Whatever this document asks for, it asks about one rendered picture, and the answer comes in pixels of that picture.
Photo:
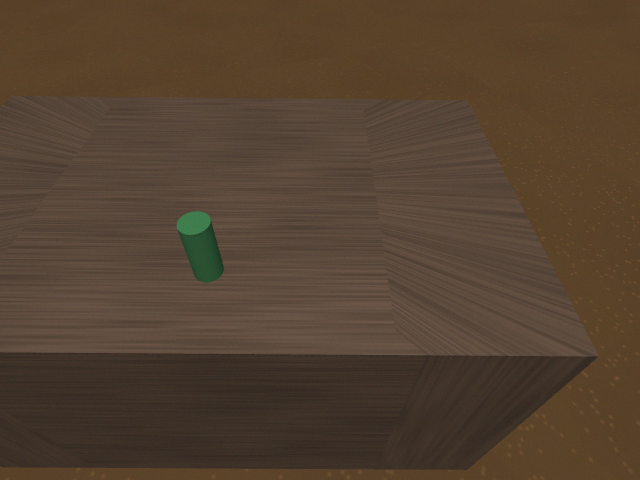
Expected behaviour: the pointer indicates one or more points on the can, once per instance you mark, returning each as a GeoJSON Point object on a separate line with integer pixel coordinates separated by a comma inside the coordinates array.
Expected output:
{"type": "Point", "coordinates": [199, 241]}

